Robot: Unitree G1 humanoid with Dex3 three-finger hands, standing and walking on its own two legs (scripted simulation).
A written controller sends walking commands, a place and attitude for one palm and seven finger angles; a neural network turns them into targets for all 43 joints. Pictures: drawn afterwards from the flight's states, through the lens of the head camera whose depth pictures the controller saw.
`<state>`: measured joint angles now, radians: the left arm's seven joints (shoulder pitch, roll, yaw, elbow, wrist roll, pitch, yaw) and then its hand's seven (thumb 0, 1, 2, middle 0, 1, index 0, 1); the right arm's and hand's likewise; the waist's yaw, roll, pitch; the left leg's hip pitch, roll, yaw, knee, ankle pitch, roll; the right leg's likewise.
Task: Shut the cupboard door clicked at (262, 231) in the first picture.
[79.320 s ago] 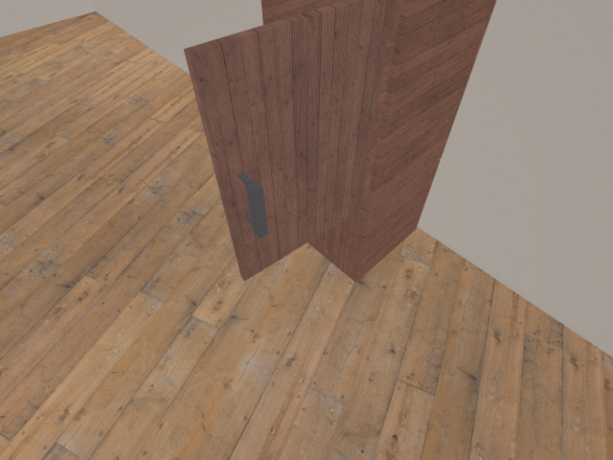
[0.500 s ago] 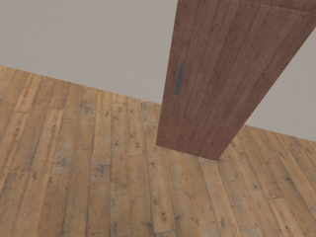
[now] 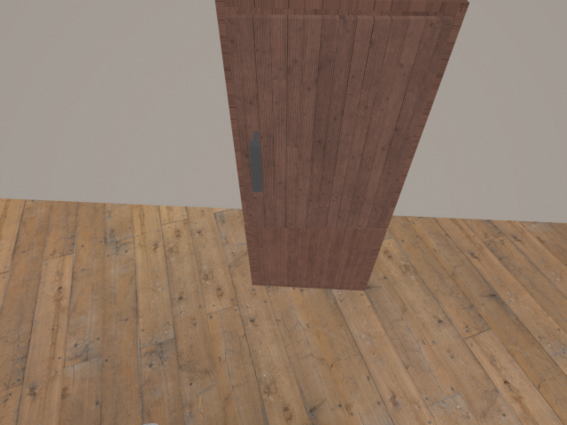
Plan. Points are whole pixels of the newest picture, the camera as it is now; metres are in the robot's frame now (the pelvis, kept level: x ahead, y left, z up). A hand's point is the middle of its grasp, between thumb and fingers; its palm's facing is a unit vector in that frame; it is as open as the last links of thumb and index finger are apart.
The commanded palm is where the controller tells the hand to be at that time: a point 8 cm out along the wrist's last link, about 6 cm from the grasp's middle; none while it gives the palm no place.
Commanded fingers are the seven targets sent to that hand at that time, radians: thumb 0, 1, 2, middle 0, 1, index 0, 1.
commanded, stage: take the last steps up to it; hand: left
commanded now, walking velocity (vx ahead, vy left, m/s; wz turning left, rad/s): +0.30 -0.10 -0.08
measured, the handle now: (256, 161) +0.69 +0.07 -0.06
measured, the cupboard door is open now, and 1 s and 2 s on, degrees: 3 3 3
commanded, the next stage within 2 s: come to a stop and stand still in 0.48 s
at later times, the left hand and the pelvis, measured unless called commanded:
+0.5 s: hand (185, 408) +0.19 +0.17 -0.17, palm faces -0.02 -0.99 -0.17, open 7.4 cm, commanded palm none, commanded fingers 0.00 0.90 0.90 -0.20 -0.30 -0.20 -0.30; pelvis +0.16 -0.01 +0.01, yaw -3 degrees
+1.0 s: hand (215, 327) +0.33 +0.14 -0.17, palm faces +0.02 -0.98 -0.22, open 7.3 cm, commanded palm none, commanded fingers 0.00 0.90 0.90 -0.20 -0.30 -0.20 -0.30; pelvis +0.24 -0.05 +0.00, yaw +0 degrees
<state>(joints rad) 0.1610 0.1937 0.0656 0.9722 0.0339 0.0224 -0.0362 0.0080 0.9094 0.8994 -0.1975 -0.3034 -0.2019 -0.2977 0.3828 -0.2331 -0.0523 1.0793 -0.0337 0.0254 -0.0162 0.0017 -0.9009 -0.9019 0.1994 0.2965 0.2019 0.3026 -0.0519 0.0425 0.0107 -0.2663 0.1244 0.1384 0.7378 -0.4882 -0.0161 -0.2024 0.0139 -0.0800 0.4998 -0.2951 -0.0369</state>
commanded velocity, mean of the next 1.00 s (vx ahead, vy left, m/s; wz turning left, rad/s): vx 0.02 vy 0.00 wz -0.03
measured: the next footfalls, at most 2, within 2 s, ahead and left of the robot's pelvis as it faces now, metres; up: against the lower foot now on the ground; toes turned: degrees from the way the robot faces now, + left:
left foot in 0.30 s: +0.21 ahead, +0.10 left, +0.00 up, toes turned +7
right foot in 0.66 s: +0.31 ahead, -0.18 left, +0.00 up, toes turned -7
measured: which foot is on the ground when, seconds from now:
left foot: up 0.00-0.28, down 0.30-0.66, up 0.68-1.00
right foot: down 0.00-0.30, up 0.32-0.64, down 0.66-1.00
